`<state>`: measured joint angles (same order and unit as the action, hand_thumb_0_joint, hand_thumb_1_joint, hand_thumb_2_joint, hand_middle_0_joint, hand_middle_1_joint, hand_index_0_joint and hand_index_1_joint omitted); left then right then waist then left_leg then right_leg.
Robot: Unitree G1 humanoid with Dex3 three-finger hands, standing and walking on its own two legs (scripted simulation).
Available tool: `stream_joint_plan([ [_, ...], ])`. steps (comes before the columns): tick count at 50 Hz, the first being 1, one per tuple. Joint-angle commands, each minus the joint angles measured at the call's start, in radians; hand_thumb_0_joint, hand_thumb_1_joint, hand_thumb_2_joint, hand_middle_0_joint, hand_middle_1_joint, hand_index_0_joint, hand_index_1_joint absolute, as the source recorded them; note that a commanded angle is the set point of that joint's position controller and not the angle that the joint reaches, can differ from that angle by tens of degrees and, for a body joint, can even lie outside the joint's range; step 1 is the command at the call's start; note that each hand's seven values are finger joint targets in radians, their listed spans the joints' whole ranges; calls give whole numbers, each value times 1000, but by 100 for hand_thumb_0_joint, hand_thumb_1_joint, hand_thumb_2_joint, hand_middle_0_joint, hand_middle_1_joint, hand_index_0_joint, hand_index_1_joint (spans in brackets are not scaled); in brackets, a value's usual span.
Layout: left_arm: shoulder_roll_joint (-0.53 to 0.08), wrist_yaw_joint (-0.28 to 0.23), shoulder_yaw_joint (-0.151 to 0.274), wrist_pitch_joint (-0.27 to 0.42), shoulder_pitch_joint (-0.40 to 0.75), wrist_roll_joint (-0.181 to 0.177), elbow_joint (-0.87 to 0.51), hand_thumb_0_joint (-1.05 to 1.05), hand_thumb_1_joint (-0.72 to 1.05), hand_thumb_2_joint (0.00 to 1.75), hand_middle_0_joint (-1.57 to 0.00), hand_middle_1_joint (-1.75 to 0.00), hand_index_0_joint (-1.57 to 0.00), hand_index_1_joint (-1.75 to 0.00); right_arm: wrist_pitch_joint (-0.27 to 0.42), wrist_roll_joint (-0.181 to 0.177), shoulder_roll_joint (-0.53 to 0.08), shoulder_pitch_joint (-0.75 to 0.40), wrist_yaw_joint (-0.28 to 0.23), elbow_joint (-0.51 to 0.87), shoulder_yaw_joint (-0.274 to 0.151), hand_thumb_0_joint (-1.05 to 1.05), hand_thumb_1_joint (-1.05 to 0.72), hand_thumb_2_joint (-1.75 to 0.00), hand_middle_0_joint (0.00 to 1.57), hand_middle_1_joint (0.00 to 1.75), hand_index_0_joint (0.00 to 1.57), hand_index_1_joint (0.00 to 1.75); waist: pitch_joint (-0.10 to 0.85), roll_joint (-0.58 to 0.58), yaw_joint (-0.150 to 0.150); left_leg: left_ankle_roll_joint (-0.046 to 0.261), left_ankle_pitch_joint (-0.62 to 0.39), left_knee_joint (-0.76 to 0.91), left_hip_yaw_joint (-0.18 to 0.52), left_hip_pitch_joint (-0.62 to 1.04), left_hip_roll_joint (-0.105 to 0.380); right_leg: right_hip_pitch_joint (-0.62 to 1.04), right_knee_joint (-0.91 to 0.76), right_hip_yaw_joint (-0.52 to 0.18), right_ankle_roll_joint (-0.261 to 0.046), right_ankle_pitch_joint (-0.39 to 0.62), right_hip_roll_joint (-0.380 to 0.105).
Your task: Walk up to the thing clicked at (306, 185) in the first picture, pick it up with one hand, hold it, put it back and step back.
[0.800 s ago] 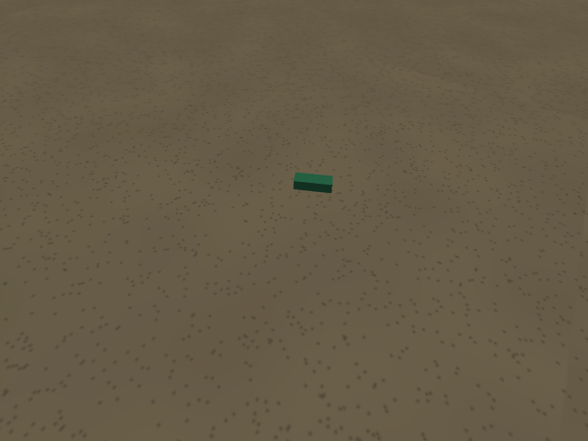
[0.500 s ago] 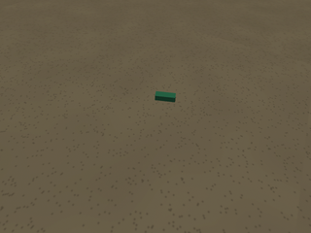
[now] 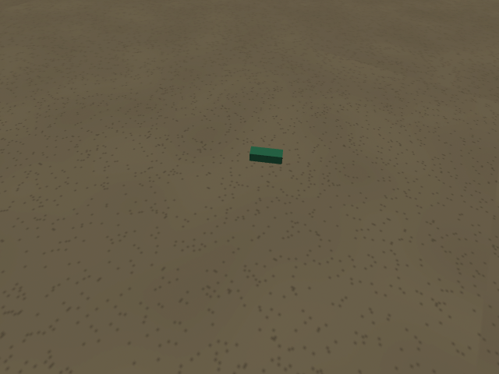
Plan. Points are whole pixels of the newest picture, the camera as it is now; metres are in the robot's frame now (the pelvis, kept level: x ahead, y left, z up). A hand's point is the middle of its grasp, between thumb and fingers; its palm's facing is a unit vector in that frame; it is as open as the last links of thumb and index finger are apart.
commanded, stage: stand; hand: left
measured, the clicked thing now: (266, 155) +1.39 -0.12 -0.76
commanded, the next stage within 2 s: walk up in 0.32 s
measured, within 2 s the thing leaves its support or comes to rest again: neither
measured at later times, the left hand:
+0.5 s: hand out of the picture +0.11 +0.26 -0.15, palm faces -0.08 -0.93 -0.36, open 7.4 cm
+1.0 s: hand (170, 313) +0.27 +0.16 -0.17, palm faces -0.14 -0.94 -0.32, open 7.4 cm
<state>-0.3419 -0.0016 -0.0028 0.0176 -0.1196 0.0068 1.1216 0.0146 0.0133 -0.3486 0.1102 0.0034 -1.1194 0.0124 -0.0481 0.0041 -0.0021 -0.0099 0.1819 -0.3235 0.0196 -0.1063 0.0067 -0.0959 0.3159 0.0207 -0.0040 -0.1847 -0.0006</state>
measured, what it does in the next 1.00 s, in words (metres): walks ahead: right foot, then left foot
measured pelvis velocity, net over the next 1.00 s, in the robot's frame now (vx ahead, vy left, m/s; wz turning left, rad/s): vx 0.21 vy -0.10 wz -0.14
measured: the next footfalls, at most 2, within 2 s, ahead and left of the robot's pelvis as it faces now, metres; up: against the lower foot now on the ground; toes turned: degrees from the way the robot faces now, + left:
right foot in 0.64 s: +0.17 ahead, -0.23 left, +0.00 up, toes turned -9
left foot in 1.00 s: +0.36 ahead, +0.01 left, +0.00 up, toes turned -3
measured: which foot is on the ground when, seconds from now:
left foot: down 0.00-0.64, up 0.66-0.98, down 1.00-1.00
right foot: down 0.00-0.36, up 0.38-0.62, down 0.64-1.00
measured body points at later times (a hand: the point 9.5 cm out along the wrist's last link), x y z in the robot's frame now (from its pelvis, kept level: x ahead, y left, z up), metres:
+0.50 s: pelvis +0.02 -0.02 +0.00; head +0.03 -0.02 +0.44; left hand +0.11 +0.31 -0.12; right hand +0.06 -0.34 -0.12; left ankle +0.00 +0.12 -0.75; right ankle +0.04 -0.15 -0.71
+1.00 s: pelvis +0.21 -0.10 -0.02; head +0.22 -0.09 +0.43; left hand +0.28 +0.21 -0.15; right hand +0.26 -0.44 -0.12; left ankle +0.32 +0.01 -0.75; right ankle +0.14 -0.22 -0.75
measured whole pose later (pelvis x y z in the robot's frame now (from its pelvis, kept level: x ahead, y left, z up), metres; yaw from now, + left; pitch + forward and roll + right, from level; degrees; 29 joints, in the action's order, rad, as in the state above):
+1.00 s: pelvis +0.21 -0.10 -0.02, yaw -8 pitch -2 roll -1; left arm -0.41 0.07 0.05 0.05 -0.35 0.02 0.90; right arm 0.08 0.04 -0.42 0.25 0.08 -0.90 -0.08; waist -0.04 -0.01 -0.04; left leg 0.01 0.22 -0.58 -0.06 -0.38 0.08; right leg -0.13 0.57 0.03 -0.02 -0.41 0.00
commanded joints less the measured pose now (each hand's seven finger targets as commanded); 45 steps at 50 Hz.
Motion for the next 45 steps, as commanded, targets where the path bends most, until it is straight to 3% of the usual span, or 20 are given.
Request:
stream_joint_plan([
  [1,-212,-9,39,16,40,3,-56,0,90,90,-20,-30,-20,-30,18,-5,-210,-34,-15,58,-41,0,-90,-90,20,30,20,30,64,3,-1,34,-149,46,88,-5,119,9,-45,-100,-19,133,-127],
  [15,-213,-11,40,15,31,3,-56,0,90,90,-20,-30,-20,-30,16,-5,-212,-36,-16,56,-42,0,-90,-90,20,30,20,30,65,-2,-2,38,-167,40,85,12,120,17,-47,-99,-20,159,-131],
  [16,-310,26,110,17,-20,28,-133,0,90,90,-20,-30,-20,-30,41,20,-326,57,0,107,-117,0,-90,-90,20,30,20,30,158,-29,23,110,375,-22,100,93,111,-72,60,-104,-53,-334,-62],
  [17,-294,41,110,9,61,37,-146,0,90,90,-20,-30,-20,-30,48,27,-351,123,4,75,-137,0,-90,-90,20,30,20,30,58,32,75,147,562,46,196,141,168,-318,174,-74,-51,-436,-40],
  [18,-254,54,109,3,143,40,-185,0,90,90,-20,-30,-20,-30,54,27,-382,170,3,74,-161,0,-90,-90,20,30,20,30,-41,143,120,208,645,168,364,171,303,-525,406,-11,-28,-318,0],
  [19,-249,58,110,2,160,46,-214,0,90,90,-20,-30,-20,-30,63,31,-401,179,3,99,-173,0,-90,-90,20,30,20,30,-102,130,125,265,607,204,464,144,414,-648,536,-108,-28,-310,-38],
  [20,-260,63,112,9,128,38,-219,0,90,90,-20,-30,-20,-30,74,25,-387,145,1,123,-171,0,-90,-90,20,30,20,30,-104,75,86,263,546,204,460,114,421,-647,595,-179,-35,-266,-81],
  [23,-271,95,123,11,-5,29,-214,0,90,90,-20,-30,-20,-30,86,30,-346,49,7,191,-162,0,-90,-90,20,30,20,30,-5,109,7,227,472,202,267,107,335,-542,556,-122,-10,-209,-115],
  [28,-258,118,136,14,-41,28,-222,0,90,90,-20,-30,-20,-30,81,42,-352,-3,26,229,-169,0,-90,-90,20,30,20,30,-40,176,-22,169,360,124,37,-150,239,-194,323,-1,-3,-111,-89],
  [30,-259,106,144,23,-160,32,-183,0,90,90,-20,-30,-20,-30,68,37,-336,-19,28,236,-163,0,-90,-90,20,30,20,30,7,89,-82,153,331,-67,-43,-208,197,-8,222,80,-4,-3,-44],
  [31,-303,91,163,32,-264,36,-145,0,90,90,-20,-30,-20,-30,62,39,-288,24,27,237,-147,0,-90,-90,20,30,20,30,62,-81,-118,126,304,-297,-83,-310,143,165,243,68,-5,-66,0],
  [32,-377,69,190,41,-381,43,-136,0,90,90,-20,-30,-20,-30,56,34,-216,79,27,242,-117,0,-90,-90,20,30,20,30,89,-332,-170,99,370,-625,-157,-467,44,276,96,-112,-39,-343,-81],
  [33,-462,60,195,48,-367,36,-181,0,90,90,-20,-30,-20,-30,57,8,-200,65,32,289,-103,0,-90,-90,20,30,20,30,70,-429,-149,56,438,-826,-94,-621,-55,192,-191,-677,-163,-665,-351],
  [34,-480,63,186,46,-251,22,-220,0,90,90,-20,-30,-20,-30,51,18,-299,13,27,283,-132,0,-90,-90,20,30,20,30,-36,-243,-104,44,371,-859,31,-560,51,-16,-236,-792,-253,-786,-433],
  [36,-411,56,167,50,-139,3,-253,0,90,90,-20,-30,-20,-30,52,-4,-323,87,39,230,-138,0,-90,-90,20,30,20,30,-69,-117,-33,50,224,-829,43,-527,111,-65,-165,-553,-221,-605,-328],
  [38,-368,52,150,54,-132,5,-261,0,90,90,-20,-30,-20,-30,52,-2,-303,163,46,208,-135,0,-90,-90,20,30,20,30,-62,-158,-10,48,185,-716,31,-430,128,-136,-145,-395,-194,-473,-269],
  [39,-360,54,147,58,-132,8,-267,0,90,90,-20,-30,-20,-30,51,1,-298,176,56,206,-136,0,-90,-90,20,30,20,30,-54,-162,-8,42,178,-663,11,-397,120,-155,-141,-342,-201,-413,-249],
  [42,-367,55,149,65,-118,10,-298,0,90,90,-20,-30,-20,-30,53,9,-282,144,73,249,-143,0,-90,-90,20,30,20,30,-56,-165,-10,24,168,-472,-9,-340,123,-195,-122,-264,-211,-355,-240],
  [44,-361,58,144,69,-138,10,-310,0,90,90,-20,-30,-20,-30,59,13,-273,115,75,270,-144,0,-90,-90,20,30,20,30,-34,-123,-25,21,106,-386,-50,-294,98,-189,-98,-229,-200,-324,-221],
  [45,-361,59,142,70,-118,14,-320,0,90,90,-20,-30,-20,-30,64,13,-269,126,72,275,-146,0,-90,-90,20,30,20,30,-17,-117,-13,22,69,-355,-64,-254,93,-190,-74,-212,-192,-288,-220],
])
